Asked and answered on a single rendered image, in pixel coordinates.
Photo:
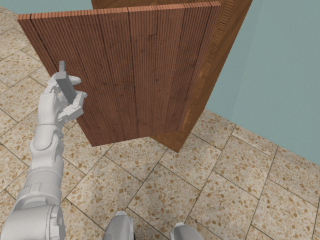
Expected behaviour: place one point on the left robot forearm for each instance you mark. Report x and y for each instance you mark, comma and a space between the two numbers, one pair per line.
45, 174

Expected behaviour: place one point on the left robot shin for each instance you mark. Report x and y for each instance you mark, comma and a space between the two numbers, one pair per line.
120, 213

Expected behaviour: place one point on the handle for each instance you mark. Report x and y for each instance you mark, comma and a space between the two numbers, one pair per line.
65, 83

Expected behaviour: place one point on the right robot shin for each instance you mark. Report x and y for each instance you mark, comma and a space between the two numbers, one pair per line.
179, 224

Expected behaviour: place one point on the cupboard door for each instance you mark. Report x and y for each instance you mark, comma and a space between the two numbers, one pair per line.
138, 65

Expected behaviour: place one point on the robot shin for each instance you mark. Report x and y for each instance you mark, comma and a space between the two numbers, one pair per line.
179, 224
120, 213

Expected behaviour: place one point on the left robot hand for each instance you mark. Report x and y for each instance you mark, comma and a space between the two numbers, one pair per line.
50, 105

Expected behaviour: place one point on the left robot upper arm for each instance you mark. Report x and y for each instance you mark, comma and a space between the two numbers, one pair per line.
45, 222

